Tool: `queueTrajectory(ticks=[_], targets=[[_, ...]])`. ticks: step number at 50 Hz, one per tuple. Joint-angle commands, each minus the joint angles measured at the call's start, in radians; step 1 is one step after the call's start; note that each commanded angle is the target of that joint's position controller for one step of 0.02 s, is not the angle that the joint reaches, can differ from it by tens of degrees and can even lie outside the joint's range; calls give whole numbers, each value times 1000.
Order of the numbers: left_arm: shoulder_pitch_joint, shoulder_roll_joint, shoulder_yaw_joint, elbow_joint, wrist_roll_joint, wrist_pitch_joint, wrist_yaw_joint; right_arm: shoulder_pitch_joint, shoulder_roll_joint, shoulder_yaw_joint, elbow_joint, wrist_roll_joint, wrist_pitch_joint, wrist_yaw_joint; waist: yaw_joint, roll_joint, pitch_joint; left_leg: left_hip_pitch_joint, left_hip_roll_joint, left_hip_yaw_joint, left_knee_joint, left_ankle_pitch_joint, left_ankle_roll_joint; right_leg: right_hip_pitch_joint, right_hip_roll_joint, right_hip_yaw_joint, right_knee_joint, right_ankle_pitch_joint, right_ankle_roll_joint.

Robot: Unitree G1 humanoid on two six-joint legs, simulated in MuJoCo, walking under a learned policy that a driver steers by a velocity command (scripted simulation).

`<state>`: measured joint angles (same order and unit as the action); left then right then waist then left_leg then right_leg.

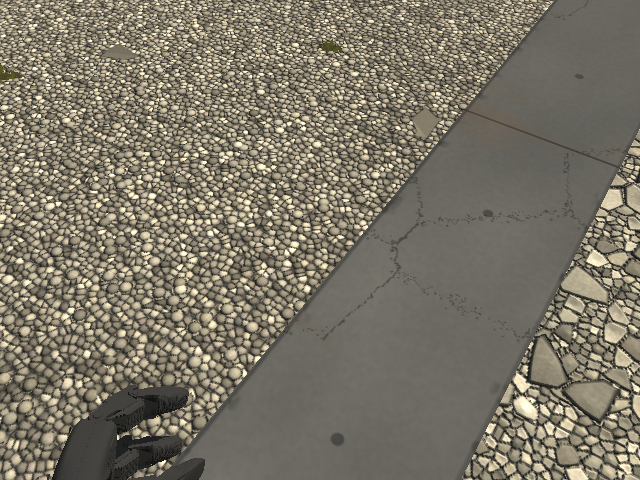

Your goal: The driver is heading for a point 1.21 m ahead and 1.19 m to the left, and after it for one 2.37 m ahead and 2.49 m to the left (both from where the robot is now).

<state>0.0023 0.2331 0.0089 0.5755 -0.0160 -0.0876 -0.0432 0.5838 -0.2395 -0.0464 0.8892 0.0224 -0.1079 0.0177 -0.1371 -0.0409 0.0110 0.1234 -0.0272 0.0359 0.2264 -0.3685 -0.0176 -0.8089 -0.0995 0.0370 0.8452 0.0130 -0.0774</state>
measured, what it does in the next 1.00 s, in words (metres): walks ahead, turning left: right foot, then left foot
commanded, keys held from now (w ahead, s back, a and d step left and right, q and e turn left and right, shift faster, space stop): q+shift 1.00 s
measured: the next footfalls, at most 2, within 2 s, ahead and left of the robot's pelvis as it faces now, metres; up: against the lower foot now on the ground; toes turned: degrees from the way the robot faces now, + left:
right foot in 0.10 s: +0.33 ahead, -0.14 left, +0.00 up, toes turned +1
left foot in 0.52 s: +0.38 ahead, +0.13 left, +0.00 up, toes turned +26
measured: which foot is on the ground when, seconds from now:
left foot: down 0.00-0.12, up 0.14-0.50, down 0.52-1.00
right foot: up 0.00-0.08, down 0.10-0.54, up 0.56-0.98, down 1.00-1.00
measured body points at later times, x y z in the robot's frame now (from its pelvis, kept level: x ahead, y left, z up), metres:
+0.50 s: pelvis +0.27 -0.01 +0.00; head +0.29 +0.02 +0.45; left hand +0.32 +0.30 -0.12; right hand +0.51 -0.24 -0.08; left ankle +0.35 +0.11 -0.71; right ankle +0.29 -0.14 -0.73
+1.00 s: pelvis +0.35 -0.02 +0.00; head +0.38 +0.02 +0.45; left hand +0.27 +0.31 -0.09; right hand +0.69 -0.10 -0.06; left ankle +0.34 +0.11 -0.73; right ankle +0.48 -0.08 -0.73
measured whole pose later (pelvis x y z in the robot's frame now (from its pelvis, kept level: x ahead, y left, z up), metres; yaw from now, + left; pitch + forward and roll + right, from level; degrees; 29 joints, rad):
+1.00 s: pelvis +0.35 -0.02 +0.00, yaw +48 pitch +2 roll -1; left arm 0.05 0.31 0.08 0.78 -0.01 -0.02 -0.01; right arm 0.19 -0.35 -0.10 0.49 0.02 0.08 -0.04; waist -0.02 0.02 0.06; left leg -0.41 -0.18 -0.33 0.53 -0.13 0.01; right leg -0.36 0.07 0.14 0.53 -0.26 0.01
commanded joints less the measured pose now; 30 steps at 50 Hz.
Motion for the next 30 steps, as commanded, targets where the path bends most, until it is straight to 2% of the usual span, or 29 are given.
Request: queueTrajectory(ticks=[1, 2, 3, 4, 5, 6, 7, 8, 9, 10, 11, 13, 14, 15, 17, 19, 22, 24, 25, 26, 27, 28, 29, 30], targets=[[-178, 36, 10, -118, 1, -37, -24, -63, -158, -12, -62, 11, -2, -10, 48, 88, 158, -218, 218, -102, -106, 635, 165, 207, 66, -82, -194, 67, 1], [-149, 63, 25, -120, 6, -47, -28, -48, -185, -14, -53, 6, 8, -11, 69, 130, 115, -167, 225, -109, -34, 850, 151, 289, 113, -98, -232, 41, -4], [-67, 108, 47, -103, 12, -51, -25, -38, -211, -17, -44, 2, 17, -14, 115, 184, 42, -119, 231, -117, 72, 1036, 129, 401, 151, -100, -254, 18, -17], [86, 148, 69, -69, 14, -51, -16, -65, -233, -19, -41, 0, 26, -18, 217, 222, -43, -146, 216, -106, 251, 1145, 98, 596, 160, -91, -303, 79, -37], [266, 188, 87, -27, 28, -43, 1, -100, -238, -20, -56, -5, 23, -22, 317, 230, -141, -298, 174, -104, 475, 1044, 55, 865, 84, -35, -300, 245, -50], [435, 287, 100, 13, 59, -32, 26, -94, -114, 9, -113, -51, 16, -26, 316, -25, -340, -547, 47, -86, 890, 245, 0, 1201, -222, 243, -190, 675, -90], [435, 268, 78, -7, 96, -32, 11, 121, -31, 36, -85, -5, 7, -23, 227, -271, -649, -690, -43, -268, 1228, -293, -25, 1400, -457, 587, -212, 901, -267], [366, 226, 80, -25, 80, -14, 8, 25, -148, 1, -111, 19, 17, -29, 240, -177, -634, -713, 19, -249, 1274, -222, -42, 1243, -392, 515, -309, 727, -263], [306, 164, 67, -6, 49, -8, 12, -99, -166, -14, -146, 29, 34, -39, 222, -129, -431, -803, 67, -171, 1227, -179, -47, 1102, -338, 348, -319, 641, -224], [267, 118, 55, 26, 27, -3, 18, -149, -141, -13, -155, 15, 54, -49, 194, -49, -291, -819, 104, -135, 1180, -134, -52, 937, -283, 246, -361, 579, -192], [220, 89, 46, 32, 26, -2, 21, -144, -128, -21, -156, 6, 82, -51, 152, -69, -211, -768, 126, -123, 1161, -104, -58, 783, -255, 163, -414, 506, -181], [107, 89, 52, 36, 45, -4, 24, -108, -71, -24, -163, 21, 133, -50, 75, -97, -120, -647, 151, -101, 1102, -94, -63, 542, -250, 45, -530, 330, -165], [63, 97, 55, 42, 49, -8, 27, -131, -64, -26, -178, 19, 148, -55, 61, -99, -79, -633, 156, -86, 1047, -81, -65, 471, -249, -4, -568, 290, -164], [36, 111, 61, 51, 50, -10, 33, -171, -66, -29, -200, 8, 157, -59, 55, -92, -51, -642, 164, -81, 976, -35, -64, 441, -251, -43, -588, 273, -161], [19, 141, 73, 69, 44, -9, 48, -206, -76, -32, -212, -8, 161, -46, 55, -66, -67, -593, 168, -66, 812, 164, -39, 454, -226, -133, -576, 231, -142], [4, 149, 75, 78, 28, 1, 60, -236, -84, -34, -214, -13, 161, -22, 65, -55, -87, -532, 145, -32, 673, 318, -12, 484, -207, -203, -540, 190, -119], [17, 177, 86, 101, 1, 22, 62, -307, -130, -50, -259, -10, 178, 6, 87, -50, -70, -528, 133, 5, 573, 274, 28, 551, -248, -217, -483, 100, -89], [36, 205, 100, 121, -5, 41, 60, -355, -158, -66, -300, -8, 183, 18, 96, -43, -47, -548, 116, 39, 513, 193, 64, 599, -264, -215, -427, 74, -63], [33, 208, 105, 129, -17, 51, 61, -342, -157, -71, -304, -10, 182, 18, 84, -28, -45, -525, 95, 68, 455, 205, 86, 616, -258, -235, -367, 61, -37], [62, 192, 104, 144, -22, 62, 61, -304, -176, -85, -298, -16, 179, 10, 75, 15, -55, -463, 65, 73, 403, 239, 118, 610, -220, -263, -250, 57, 0], [117, 184, 107, 149, -8, 74, 61, -231, -285, -123, -295, -22, 169, -8, 61, 214, -50, -340, 123, -103, 292, 698, 185, 495, -111, -309, 17, -105, 72], [117, 152, 97, 98, 28, 79, 59, -255, -401, -142, -323, -30, 162, -16, 119, 476, -51, -162, 273, -510, 212, 819, 364, 140, 100, -259, 369, -690, 158], [95, 162, 92, 85, 27, 73, 54, -241, -364, -122, -350, -47, 130, 1, 89, 354, -227, -115, 352, -718, 104, 510, 419, 77, 128, 9, 496, -713, 136], [44, 180, 97, 81, -2, 68, 54, -268, -324, -108, -364, -39, 107, 8, 86, 240, -209, -126, 349, -682, 73, 368, 378, 45, 115, 54, 512, -631, 101]])
Over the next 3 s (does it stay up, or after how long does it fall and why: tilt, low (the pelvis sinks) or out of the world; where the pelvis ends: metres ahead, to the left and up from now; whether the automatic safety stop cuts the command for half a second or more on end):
stays up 0.92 0.97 -0.20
